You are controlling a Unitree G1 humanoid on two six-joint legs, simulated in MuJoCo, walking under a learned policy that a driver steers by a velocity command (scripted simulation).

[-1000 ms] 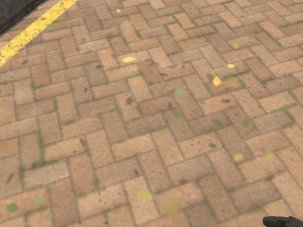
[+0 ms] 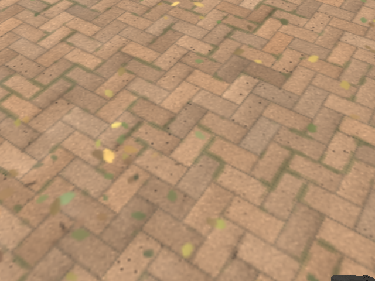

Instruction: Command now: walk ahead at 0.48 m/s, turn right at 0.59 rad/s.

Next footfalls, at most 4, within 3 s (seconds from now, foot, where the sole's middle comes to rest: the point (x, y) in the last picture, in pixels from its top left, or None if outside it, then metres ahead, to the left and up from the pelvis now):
0.38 right None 0.36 -0.17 -0.77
0.86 left None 0.37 0.06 -0.77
1.30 right None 0.42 -0.17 -0.77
1.72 left None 0.35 0.09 -0.77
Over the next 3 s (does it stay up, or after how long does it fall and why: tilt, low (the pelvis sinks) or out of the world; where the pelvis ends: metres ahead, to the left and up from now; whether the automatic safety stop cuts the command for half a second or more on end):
stays up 0.39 -0.04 0.01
